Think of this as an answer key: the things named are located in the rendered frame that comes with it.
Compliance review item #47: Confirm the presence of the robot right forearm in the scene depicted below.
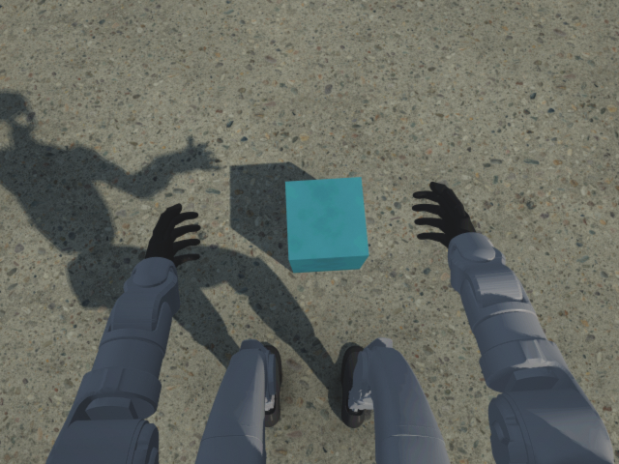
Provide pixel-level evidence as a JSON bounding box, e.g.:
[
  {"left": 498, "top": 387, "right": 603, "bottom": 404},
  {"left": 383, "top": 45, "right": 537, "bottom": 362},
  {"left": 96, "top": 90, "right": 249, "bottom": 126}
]
[{"left": 448, "top": 232, "right": 614, "bottom": 464}]

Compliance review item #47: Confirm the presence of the left robot hand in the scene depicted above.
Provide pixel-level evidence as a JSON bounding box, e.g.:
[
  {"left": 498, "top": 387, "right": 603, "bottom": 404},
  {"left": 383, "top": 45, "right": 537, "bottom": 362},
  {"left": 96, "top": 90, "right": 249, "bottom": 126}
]
[{"left": 145, "top": 203, "right": 201, "bottom": 268}]

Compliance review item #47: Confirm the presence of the left robot upper arm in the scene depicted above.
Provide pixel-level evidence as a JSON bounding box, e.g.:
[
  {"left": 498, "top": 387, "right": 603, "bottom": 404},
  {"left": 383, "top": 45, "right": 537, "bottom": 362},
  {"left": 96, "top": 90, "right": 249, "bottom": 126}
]
[{"left": 51, "top": 419, "right": 159, "bottom": 464}]

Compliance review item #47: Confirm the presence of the robot left forearm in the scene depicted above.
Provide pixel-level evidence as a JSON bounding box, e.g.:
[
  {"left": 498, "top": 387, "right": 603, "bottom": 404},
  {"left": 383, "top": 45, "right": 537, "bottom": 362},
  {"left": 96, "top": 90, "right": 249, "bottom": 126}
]
[{"left": 45, "top": 257, "right": 180, "bottom": 464}]

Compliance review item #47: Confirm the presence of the right robot upper arm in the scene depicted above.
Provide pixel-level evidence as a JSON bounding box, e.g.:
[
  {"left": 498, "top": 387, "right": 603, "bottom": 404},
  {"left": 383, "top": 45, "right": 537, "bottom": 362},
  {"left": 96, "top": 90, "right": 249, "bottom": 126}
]
[{"left": 488, "top": 388, "right": 613, "bottom": 464}]

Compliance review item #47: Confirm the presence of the left robot thigh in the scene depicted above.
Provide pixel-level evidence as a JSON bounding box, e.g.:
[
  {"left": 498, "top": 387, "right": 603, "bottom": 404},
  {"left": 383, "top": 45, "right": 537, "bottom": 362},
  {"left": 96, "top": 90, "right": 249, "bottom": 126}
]
[{"left": 194, "top": 349, "right": 276, "bottom": 464}]

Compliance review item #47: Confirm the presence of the carton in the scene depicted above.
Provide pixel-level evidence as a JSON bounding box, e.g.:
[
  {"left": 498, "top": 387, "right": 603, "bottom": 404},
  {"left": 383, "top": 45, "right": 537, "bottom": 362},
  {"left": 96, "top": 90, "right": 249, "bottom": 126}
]
[{"left": 285, "top": 177, "right": 369, "bottom": 273}]

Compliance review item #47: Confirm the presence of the right robot hand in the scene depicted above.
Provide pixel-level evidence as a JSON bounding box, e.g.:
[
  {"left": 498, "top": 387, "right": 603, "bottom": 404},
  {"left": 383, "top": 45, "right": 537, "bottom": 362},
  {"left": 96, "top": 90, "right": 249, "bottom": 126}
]
[{"left": 412, "top": 182, "right": 477, "bottom": 247}]

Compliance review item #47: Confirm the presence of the robot right foot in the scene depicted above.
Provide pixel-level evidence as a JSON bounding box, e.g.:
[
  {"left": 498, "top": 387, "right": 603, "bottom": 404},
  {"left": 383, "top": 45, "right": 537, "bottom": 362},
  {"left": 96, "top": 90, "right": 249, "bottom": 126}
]
[{"left": 340, "top": 346, "right": 366, "bottom": 428}]

